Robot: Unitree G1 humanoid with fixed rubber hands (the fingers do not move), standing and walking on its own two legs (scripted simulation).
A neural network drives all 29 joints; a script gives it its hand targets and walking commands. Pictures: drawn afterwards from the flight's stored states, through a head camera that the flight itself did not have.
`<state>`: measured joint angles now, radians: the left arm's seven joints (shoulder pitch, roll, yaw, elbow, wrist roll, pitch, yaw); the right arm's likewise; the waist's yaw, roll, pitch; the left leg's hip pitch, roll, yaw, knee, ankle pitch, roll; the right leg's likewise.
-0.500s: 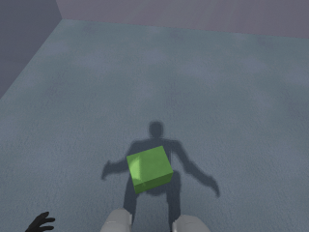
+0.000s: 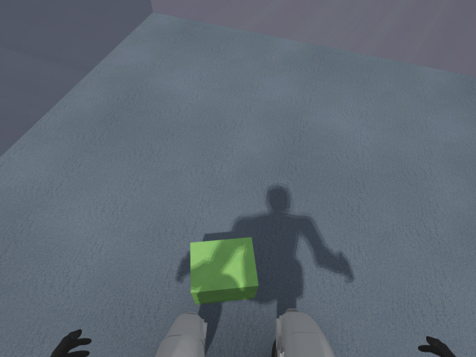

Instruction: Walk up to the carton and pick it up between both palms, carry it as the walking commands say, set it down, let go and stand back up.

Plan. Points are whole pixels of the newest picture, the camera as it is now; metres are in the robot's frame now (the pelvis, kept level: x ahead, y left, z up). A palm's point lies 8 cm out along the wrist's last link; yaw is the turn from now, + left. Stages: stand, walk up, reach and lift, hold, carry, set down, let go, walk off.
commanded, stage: walk up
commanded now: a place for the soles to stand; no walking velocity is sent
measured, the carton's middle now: (223, 271) +0.42 +0.04 -0.62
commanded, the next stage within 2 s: none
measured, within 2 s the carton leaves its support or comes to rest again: neither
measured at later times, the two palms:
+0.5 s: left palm out of the picture +0.05 +0.34 -0.08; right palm (422, 341) +0.14 -0.31 -0.10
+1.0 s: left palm out of the picture +0.02 +0.34 -0.08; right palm (388, 318) +0.17 -0.25 -0.07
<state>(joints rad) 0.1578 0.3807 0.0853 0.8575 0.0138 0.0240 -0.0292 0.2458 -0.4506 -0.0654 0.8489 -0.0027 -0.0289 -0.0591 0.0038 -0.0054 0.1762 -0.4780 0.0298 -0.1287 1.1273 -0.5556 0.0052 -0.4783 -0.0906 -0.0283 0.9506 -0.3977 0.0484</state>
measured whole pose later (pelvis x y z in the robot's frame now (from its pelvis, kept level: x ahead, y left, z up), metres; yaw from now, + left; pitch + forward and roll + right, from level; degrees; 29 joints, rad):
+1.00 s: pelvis +0.01 +0.02 +0.04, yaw +9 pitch -2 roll -1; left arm 0.12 0.38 0.02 1.06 0.00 -0.03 0.02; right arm 0.06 -0.36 -0.04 1.00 -0.02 0.00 0.02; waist 0.03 0.01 0.13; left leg -0.34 -0.03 -0.05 0.73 -0.34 0.02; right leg -0.32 -0.05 0.04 0.68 -0.33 0.05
